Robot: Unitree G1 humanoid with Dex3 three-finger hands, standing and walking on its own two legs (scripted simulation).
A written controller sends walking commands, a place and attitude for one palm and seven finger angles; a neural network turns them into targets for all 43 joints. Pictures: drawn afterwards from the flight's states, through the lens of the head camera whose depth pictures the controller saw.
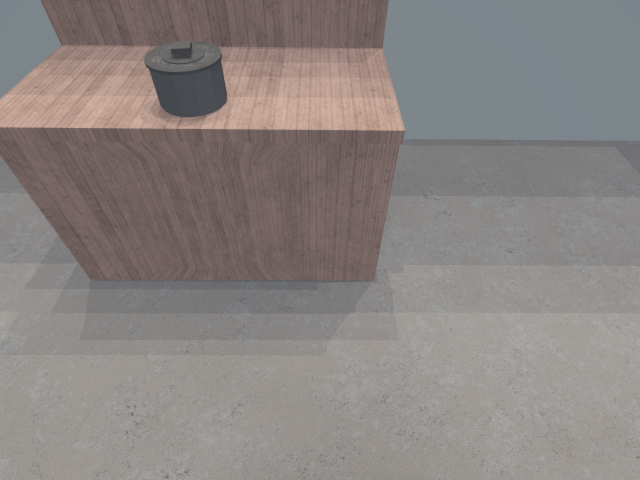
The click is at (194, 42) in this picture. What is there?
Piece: lid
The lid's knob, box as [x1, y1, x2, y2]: [170, 41, 191, 53]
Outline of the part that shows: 172,42 170,49 172,53 189,53 191,50 190,41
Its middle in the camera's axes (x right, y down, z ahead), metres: -0.36 -0.49 +0.99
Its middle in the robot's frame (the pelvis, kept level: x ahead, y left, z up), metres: +1.06 +0.43 +0.07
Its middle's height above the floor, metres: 0.85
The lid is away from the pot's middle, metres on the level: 0.00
